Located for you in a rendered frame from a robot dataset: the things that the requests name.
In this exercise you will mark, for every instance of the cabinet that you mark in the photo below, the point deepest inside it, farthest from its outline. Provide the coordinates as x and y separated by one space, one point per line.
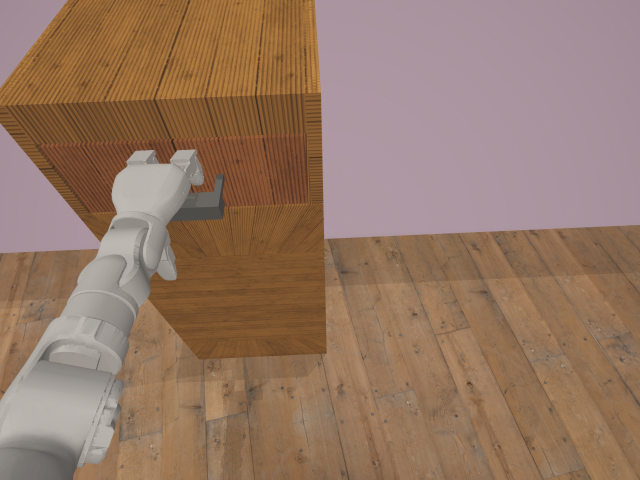
253 283

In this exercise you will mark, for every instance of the left robot upper arm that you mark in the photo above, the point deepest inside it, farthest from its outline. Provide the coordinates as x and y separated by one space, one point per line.
62 417

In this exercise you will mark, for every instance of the left robot hand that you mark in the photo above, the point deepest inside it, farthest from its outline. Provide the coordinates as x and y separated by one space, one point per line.
159 190

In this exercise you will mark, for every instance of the robot left forearm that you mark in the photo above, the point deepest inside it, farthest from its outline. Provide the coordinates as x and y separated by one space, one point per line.
93 329

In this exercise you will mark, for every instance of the drawer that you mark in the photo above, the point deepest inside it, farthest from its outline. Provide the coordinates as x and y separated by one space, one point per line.
258 169

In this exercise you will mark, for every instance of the handle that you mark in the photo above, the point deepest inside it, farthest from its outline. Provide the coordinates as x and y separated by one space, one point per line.
203 205

